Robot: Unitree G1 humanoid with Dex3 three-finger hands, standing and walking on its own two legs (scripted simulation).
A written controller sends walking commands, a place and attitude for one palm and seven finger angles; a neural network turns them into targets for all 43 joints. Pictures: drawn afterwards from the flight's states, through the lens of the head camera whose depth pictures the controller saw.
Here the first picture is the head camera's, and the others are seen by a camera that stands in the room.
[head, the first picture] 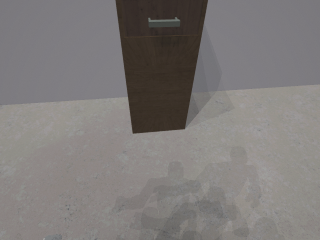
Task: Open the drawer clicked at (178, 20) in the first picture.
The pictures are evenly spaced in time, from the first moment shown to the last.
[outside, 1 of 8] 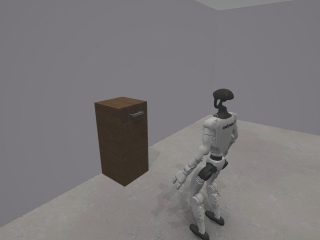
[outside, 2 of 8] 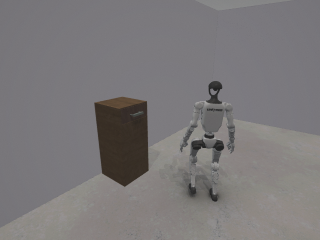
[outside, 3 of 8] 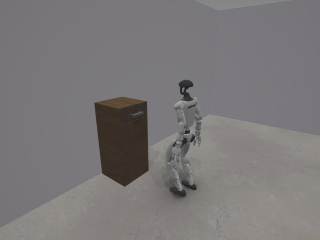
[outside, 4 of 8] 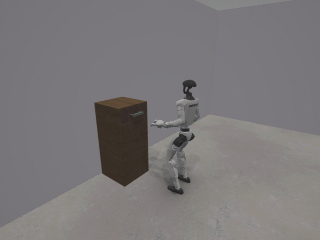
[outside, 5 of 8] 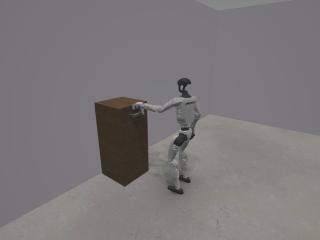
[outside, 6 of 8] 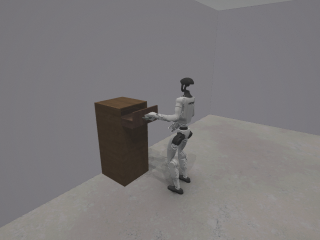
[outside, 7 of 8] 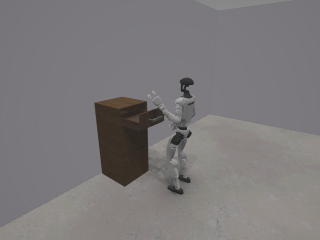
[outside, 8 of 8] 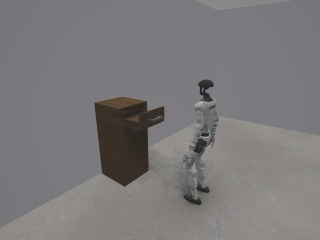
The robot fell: no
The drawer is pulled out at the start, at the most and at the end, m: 0.00 0.30 0.28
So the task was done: yes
